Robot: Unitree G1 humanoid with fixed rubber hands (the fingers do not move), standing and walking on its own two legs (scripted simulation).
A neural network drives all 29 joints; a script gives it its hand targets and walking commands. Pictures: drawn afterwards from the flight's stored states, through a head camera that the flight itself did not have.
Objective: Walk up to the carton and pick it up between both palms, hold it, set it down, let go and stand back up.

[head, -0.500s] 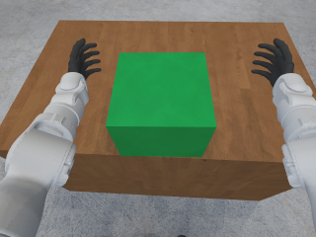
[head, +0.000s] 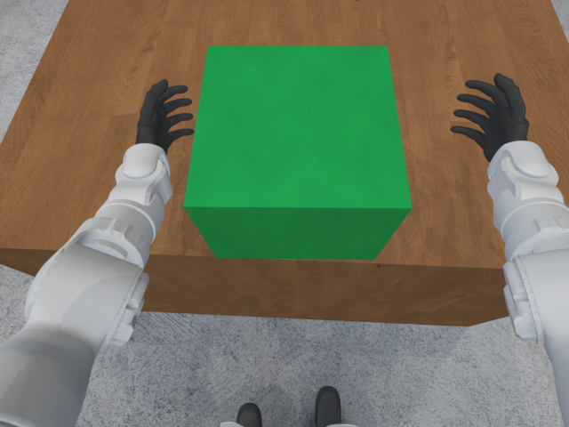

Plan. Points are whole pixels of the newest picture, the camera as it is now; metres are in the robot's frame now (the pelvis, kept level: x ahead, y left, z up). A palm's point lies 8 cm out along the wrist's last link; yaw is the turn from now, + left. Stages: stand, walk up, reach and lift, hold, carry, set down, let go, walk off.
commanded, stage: reach and lift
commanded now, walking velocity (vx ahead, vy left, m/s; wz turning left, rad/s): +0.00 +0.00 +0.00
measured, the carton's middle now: (295, 159) +0.51 +0.02 +0.00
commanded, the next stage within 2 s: none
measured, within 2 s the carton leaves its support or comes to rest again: neither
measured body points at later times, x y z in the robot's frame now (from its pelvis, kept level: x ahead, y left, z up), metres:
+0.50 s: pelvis +0.00 -0.01 +0.00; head +0.19 -0.02 +0.41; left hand +0.51 +0.19 +0.03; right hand +0.53 -0.22 +0.03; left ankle -0.01 +0.11 -0.71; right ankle +0.05 -0.11 -0.71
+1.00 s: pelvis +0.02 -0.01 +0.02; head +0.19 -0.01 +0.44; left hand +0.51 +0.17 +0.04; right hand +0.53 -0.17 +0.05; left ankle -0.01 +0.11 -0.71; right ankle +0.05 -0.11 -0.71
